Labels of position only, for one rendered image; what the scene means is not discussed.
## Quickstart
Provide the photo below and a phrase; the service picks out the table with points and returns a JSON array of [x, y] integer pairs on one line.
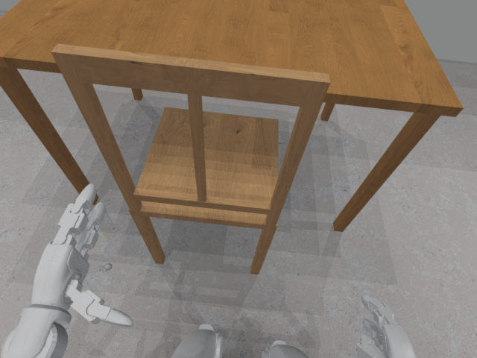
[[373, 50]]

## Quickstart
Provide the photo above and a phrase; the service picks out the robot left hand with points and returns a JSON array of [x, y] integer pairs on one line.
[[66, 255]]

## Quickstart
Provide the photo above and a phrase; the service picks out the robot right hand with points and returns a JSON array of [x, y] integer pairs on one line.
[[391, 341]]

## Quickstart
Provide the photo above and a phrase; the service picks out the right robot shin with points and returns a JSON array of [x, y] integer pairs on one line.
[[278, 343]]

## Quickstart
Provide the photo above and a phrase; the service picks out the left robot thigh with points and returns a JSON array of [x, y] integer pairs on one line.
[[200, 344]]

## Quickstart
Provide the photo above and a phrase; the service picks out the robot left forearm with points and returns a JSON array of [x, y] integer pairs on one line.
[[41, 333]]

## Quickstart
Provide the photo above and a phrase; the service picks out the chair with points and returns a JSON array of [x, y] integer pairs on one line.
[[202, 166]]

